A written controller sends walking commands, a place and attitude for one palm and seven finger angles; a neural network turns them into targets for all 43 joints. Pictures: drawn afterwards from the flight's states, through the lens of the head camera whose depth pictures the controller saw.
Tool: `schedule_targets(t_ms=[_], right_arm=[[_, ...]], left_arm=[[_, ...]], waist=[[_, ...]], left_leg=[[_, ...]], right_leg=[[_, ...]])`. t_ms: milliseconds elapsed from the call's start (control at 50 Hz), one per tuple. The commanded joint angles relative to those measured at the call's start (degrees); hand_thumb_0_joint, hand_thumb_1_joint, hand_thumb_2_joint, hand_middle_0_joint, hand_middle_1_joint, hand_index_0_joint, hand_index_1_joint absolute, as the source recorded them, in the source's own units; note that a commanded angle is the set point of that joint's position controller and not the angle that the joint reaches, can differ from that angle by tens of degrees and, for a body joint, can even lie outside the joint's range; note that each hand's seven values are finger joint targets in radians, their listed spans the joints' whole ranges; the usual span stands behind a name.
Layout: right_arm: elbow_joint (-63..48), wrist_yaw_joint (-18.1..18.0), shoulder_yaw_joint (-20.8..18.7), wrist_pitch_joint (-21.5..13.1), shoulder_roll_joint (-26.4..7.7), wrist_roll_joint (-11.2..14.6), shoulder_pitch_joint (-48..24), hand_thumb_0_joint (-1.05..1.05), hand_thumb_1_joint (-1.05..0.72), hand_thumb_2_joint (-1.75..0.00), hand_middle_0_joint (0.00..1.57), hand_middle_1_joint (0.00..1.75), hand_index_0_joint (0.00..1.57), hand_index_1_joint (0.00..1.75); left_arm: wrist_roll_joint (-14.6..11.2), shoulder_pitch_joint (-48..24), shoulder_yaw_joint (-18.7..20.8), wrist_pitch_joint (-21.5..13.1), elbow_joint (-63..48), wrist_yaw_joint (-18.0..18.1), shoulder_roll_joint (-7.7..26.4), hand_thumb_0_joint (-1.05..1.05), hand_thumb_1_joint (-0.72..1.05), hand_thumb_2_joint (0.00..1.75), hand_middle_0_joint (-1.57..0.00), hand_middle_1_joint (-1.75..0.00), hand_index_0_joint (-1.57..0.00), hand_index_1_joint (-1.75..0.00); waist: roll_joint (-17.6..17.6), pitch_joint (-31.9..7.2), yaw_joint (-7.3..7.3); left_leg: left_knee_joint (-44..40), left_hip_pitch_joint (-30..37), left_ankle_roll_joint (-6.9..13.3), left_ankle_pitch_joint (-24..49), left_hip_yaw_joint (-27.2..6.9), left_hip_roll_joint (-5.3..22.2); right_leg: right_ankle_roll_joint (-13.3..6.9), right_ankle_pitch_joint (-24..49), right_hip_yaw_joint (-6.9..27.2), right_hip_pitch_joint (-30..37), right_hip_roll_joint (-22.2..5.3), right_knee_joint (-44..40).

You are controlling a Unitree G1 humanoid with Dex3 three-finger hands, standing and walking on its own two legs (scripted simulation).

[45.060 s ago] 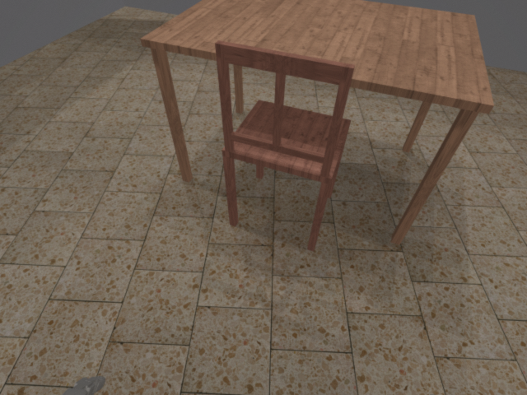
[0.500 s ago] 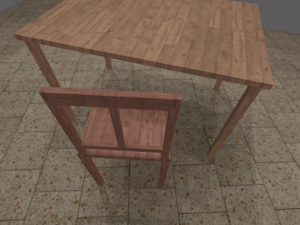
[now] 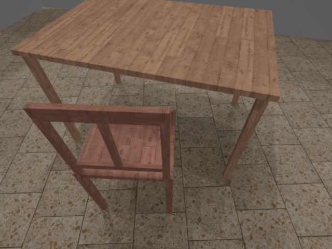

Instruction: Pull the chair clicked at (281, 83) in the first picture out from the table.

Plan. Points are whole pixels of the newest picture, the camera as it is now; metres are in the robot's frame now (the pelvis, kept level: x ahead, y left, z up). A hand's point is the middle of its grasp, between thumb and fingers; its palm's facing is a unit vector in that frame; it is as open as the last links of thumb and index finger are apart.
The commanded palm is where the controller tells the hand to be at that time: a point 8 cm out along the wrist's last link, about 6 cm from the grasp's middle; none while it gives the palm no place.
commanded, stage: come to a stop and stand still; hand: left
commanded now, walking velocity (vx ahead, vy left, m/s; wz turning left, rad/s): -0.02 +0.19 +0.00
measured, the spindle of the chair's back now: (111, 145) +0.44 +0.22 -0.09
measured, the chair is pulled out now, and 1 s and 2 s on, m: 0.17 0.17 0.17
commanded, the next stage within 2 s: look again from close up in 0.62 s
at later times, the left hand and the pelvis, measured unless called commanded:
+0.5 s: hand out of the picture -0.03 +0.21 -0.18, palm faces +0.03 -0.98 -0.20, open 7.4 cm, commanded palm none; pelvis -0.04 +0.04 +0.00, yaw -1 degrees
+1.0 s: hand out of the picture +0.02 +0.21 -0.18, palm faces +0.00 -0.98 -0.19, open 7.4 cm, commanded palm none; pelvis +0.00 +0.03 +0.00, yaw -1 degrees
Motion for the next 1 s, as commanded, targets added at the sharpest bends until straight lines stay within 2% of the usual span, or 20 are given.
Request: schedule_targets(t_ms=[0, 20, 80, 120, 180, 220, 260, 300, 360, 420, 540, 600, 640, 680, 700, 720, 740, 760, 880, 980], right_arm=[[-3.5, -0.1, -0.8, -0.2, -3.4, 0.2, 1.0, 0.0, -0.9, -0.9, 0.2, 0.3, 0.2, 0.3], [-3.7, -0.1, -0.9, -0.2, -3.5, 0.3, 0.5, 0.0, -0.9, -0.9, 0.2, 0.3, 0.2, 0.3], [-4.5, -0.1, -1.0, -0.2, -3.7, 0.5, -0.4, 0.0, -0.9, -0.9, 0.2, 0.3, 0.2, 0.3], [-4.6, 0.0, -1.1, 0.0, -3.1, 0.7, 0.3, 0.0, -0.9, -0.9, 0.2, 0.3, 0.2, 0.3], [-3.2, 0.3, -0.8, -0.4, -2.2, 0.4, 3.5, 0.0, -0.9, -0.9, 0.2, 0.3, 0.2, 0.3], [-3.0, 0.2, -1.0, -0.9, -3.6, 0.0, 4.3, 0.0, -0.9, -0.9, 0.2, 0.3, 0.2, 0.3], [-3.6, 0.4, -1.0, -0.8, -5.3, -0.5, 2.8, 0.0, -0.9, -0.9, 0.2, 0.3, 0.2, 0.3], [-4.6, 0.4, -0.9, -1.0, -5.9, -0.4, 0.4, 0.0, -0.9, -0.9, 0.2, 0.3, 0.2, 0.3], [-5.3, 0.2, -0.8, -1.3, -6.1, -0.3, -0.4, 0.0, -0.9, -0.9, 0.2, 0.3, 0.2, 0.3], [-5.1, 0.2, -1.0, -1.3, -5.9, -0.2, 0.8, 0.0, -0.9, -0.9, 0.2, 0.3, 0.2, 0.3], [-3.7, 0.3, -0.8, -1.5, -4.6, -0.1, 4.0, 0.0, -0.9, -0.9, 0.2, 0.3, 0.2, 0.3], [-2.6, 0.2, -0.3, -2.2, -3.6, 0.0, 5.8, 0.0, -0.9, -0.9, 0.2, 0.3, 0.2, 0.3], [-1.9, 0.1, 0.0, -2.6, -3.3, 0.1, 5.8, 0.0, -0.9, -0.9, 0.2, 0.3, 0.2, 0.3], [-1.3, 0.0, 0.3, -2.9, -3.0, 0.2, 6.1, 0.0, -0.9, -0.9, 0.2, 0.3, 0.2, 0.3], [-5.1, 0.3, 0.2, -3.3, -7.1, 0.2, 1.1, 0.0, -0.9, -0.9, 0.2, 0.3, 0.2, 0.3], [-5.9, 0.6, 0.6, -3.3, -5.6, 0.2, 0.3, 0.0, -0.9, -0.9, 0.2, 0.3, 0.2, 0.3], [-5.4, 0.4, 0.4, -3.6, -3.5, -0.4, 5.2, 0.0, -0.9, -0.9, 0.2, 0.3, 0.2, 0.3], [-4.8, 0.3, 0.5, -3.8, -3.9, -0.4, 6.2, 0.0, -0.9, -0.9, 0.2, 0.3, 0.2, 0.3], [-4.0, 0.0, 0.6, -3.6, -4.6, 0.0, 5.7, 0.0, -0.9, -0.9, 0.2, 0.3, 0.2, 0.3], [-3.3, -0.1, 0.6, -3.6, -5.1, -0.1, 4.8, 0.0, -0.9, -0.9, 0.2, 0.3, 0.2, 0.3]], left_arm=[[0.1, 4.7, 2.3, -1.4, -2.1, 1.5, 10.2, 0.0, 0.9, 0.9, -0.2, -0.3, -0.2, -0.3], [0.1, 5.5, 2.5, -1.4, -2.0, 1.6, 10.4, 0.0, 0.9, 0.9, -0.2, -0.3, -0.2, -0.3], [0.4, 6.2, 3.0, -1.3, -2.2, 1.9, 10.8, 0.0, 0.9, 0.9, -0.2, -0.3, -0.2, -0.3], [0.3, 4.4, 3.1, -0.9, -3.0, 1.8, 11.1, 0.0, 0.9, 0.9, -0.2, -0.3, -0.2, -0.3], [0.1, 0.9, 2.9, -0.4, -3.9, 1.5, 10.2, 0.0, 0.9, 0.9, -0.2, -0.3, -0.2, -0.3], [0.1, -0.6, 2.3, 0.1, -4.8, 1.0, 7.9, 0.0, 0.9, 0.9, -0.2, -0.3, -0.2, -0.3], [0.3, 0.5, 2.1, 0.6, -4.5, 0.8, 6.2, 0.0, 0.9, 0.9, -0.2, -0.3, -0.2, -0.3], [0.5, 2.2, 1.8, 1.0, -3.6, 0.5, 5.4, 0.0, 0.9, 0.9, -0.2, -0.3, -0.2, -0.3], [0.6, 5.8, 1.4, 1.0, -2.1, 0.2, 4.3, 0.0, 0.9, 0.9, -0.2, -0.3, -0.2, -0.3], [0.5, 6.2, 1.2, 0.7, -1.8, 0.1, 4.2, 0.0, 0.9, 0.9, -0.2, -0.3, -0.2, -0.3], [0.4, 4.9, 1.0, -0.3, -1.5, 0.1, 4.7, 0.0, 0.9, 0.9, -0.2, -0.3, -0.2, -0.3], [0.0, 5.6, 0.7, -0.9, -1.0, 0.1, 4.4, 0.0, 0.9, 0.9, -0.2, -0.3, -0.2, -0.3], [0.0, 5.9, 0.6, -1.0, -0.5, 0.2, 4.2, 0.0, 0.9, 0.9, -0.2, -0.3, -0.2, -0.3], [-0.1, 6.8, 0.5, -1.3, 0.2, 0.2, 4.0, 0.0, 0.9, 0.9, -0.2, -0.3, -0.2, -0.3], [0.9, 8.5, -0.1, -2.0, 2.9, 2.3, 5.7, 0.0, 0.9, 0.9, -0.2, -0.3, -0.2, -0.3], [0.3, 7.9, -0.2, -2.4, 2.2, 1.9, 7.5, 0.0, 0.9, 0.9, -0.2, -0.3, -0.2, -0.3], [0.1, 7.0, 0.2, -2.6, 0.4, 1.6, 7.5, 0.0, 0.9, 0.9, -0.2, -0.3, -0.2, -0.3], [-0.1, 6.6, 0.2, -2.9, 0.3, 1.5, 6.9, 0.0, 0.9, 0.9, -0.2, -0.3, -0.2, -0.3], [-0.3, 4.9, -0.3, -2.4, 0.0, 1.1, 5.3, 0.0, 0.9, 0.9, -0.2, -0.3, -0.2, -0.3], [-0.3, 4.7, -0.2, -2.1, -0.4, 1.1, 5.9, 0.0, 0.9, 0.9, -0.2, -0.3, -0.2, -0.3]], waist=[[-12.7, -1.3, 2.14], [-10.5, -2.2, 2.54], [-10.4, -5.5, 3.12], [-8.5, -5.5, 2.25], [-8.0, -3.9, -0.11], [-1.9, -1.2, -0.64], [5.5, 2.5, 0.23], [9.1, 5.4, 1.37], [6.6, 3.8, 2.79], [3.2, 1.7, 2.37], [-3.5, 3.2, 0.55], [-3.1, 0.5, 0.16], [-0.6, 0.3, 0.33], [-1.4, -1.0, 0.53], [-0.3, -1.0, 1.56], [0.7, -2.0, 0.73], [2.3, -6.4, -1.04], [1.5, -9.1, -0.75], [-2.7, -0.6, -0.41], [-2.4, 0.3, -0.05]], left_leg=[[3.9, -8.4, -0.1, -4.9, -0.9, -1.0], [4.9, -9.7, -0.2, -6.2, -1.0, -1.2], [8.2, -12.0, -0.5, -7.6, -2.3, -1.7], [5.5, -8.7, -0.5, -4.6, -2.1, -2.1], [-5.4, 3.6, 0.2, 5.2, -1.2, -2.3], [-8.2, 6.5, 1.9, 5.3, -4.3, 1.5], [-12.9, -2.5, 4.3, -4.7, -9.7, 5.4], [-18.9, -10.7, 5.9, -13.1, -13.6, 7.2], [-18.8, -11.9, 6.5, -12.5, -13.0, 7.0], [-17.5, -9.5, 5.9, -12.4, -12.1, 6.0], [-13.6, -4.4, 4.1, -7.9, -9.8, 3.1], [-12.1, -1.5, 3.8, -1.5, -8.5, 2.9], [-12.7, -1.3, 3.8, 0.1, -8.4, 3.2], [-12.1, -0.6, 3.8, 2.9, -8.0, 3.3], [-1.9, -3.7, 1.7, 8.4, -4.4, 4.6], [-2.5, -2.3, 0.3, 6.1, -4.7, 1.9], [-3.9, -1.0, 1.2, 6.5, -6.0, 1.4], [-2.7, -0.4, 1.8, 11.8, -6.8, 2.3], [-5.1, -4.4, 2.8, 13.8, -7.7, 2.9], [-5.7, -3.3, 2.9, 15.5, -7.2, 2.6]], right_leg=[[-6.0, 37.0, 16.0, 7.1, -15.7, -9.6], [-7.0, 40.5, 16.5, 9.2, -16.7, -8.9], [-9.6, 46.5, 16.5, 12.9, -17.3, -6.2], [-9.4, 40.4, 15.0, 9.2, -16.9, -6.3], [-5.2, 17.8, 12.0, -3.4, -12.4, -7.7], [-2.3, 1.5, 8.6, -10.4, -7.2, -6.6], [-0.1, -6.0, 4.6, -8.0, -3.6, -6.1], [0.8, -3.5, 1.6, -3.3, -2.3, -0.7], [0.7, -1.3, 1.4, -0.4, -2.6, 0.7], [0.8, -0.4, 2.0, -0.4, -2.8, -2.4], [0.2, -5.0, 6.8, -6.8, -4.5, -10.5], [-0.1, -0.7, 7.2, -5.9, -5.0, -10.6], [-0.1, 2.7, 6.5, -4.7, -4.7, -9.7], [-0.1, 5.7, 6.2, -2.9, -5.0, -9.3], [0.2, 9.0, 5.0, -1.7, -6.4, -8.1], [-1.4, 10.9, 8.6, -2.7, -8.1, -8.3], [-2.2, 8.4, 8.9, -0.7, -8.4, -6.4], [-1.9, 10.9, 7.7, 0.7, -7.2, -5.0], [-0.8, 10.7, 5.6, -1.3, -5.5, -4.9], [-0.5, 13.4, 5.9, -0.7, -5.5, -5.3]])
